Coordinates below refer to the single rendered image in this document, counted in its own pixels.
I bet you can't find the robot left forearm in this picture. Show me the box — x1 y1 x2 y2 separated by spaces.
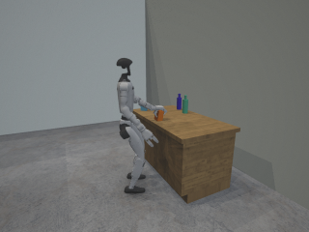
138 98 156 111

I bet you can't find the robot right forearm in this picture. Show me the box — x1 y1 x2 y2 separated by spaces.
122 106 146 132

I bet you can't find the robot left upper arm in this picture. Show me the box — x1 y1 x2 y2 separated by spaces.
133 95 140 103

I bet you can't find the robot right thigh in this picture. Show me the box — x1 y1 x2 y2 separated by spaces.
120 125 145 163

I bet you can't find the robot thigh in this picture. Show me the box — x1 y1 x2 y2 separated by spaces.
120 125 145 163
131 122 145 155

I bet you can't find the robot left hand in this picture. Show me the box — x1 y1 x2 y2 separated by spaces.
154 105 168 117

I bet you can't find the robot left thigh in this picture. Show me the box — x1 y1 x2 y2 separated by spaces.
131 122 145 155

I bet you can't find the sponge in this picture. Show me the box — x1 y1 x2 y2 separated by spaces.
154 110 164 122

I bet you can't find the robot right upper arm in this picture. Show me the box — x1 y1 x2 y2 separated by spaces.
119 82 130 113

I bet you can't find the table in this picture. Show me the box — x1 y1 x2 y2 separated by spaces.
132 105 240 204

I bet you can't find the robot right hand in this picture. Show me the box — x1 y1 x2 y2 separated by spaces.
141 129 159 147

